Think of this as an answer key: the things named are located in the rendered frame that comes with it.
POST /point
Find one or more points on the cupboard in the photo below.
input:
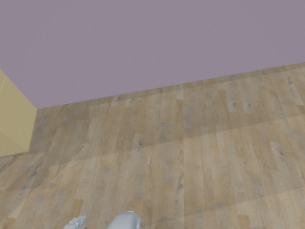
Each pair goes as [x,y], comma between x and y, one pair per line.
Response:
[17,117]

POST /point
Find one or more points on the robot left hand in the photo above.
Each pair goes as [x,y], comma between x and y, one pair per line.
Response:
[76,223]

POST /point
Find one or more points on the left robot thigh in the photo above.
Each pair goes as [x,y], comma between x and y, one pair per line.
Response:
[126,220]

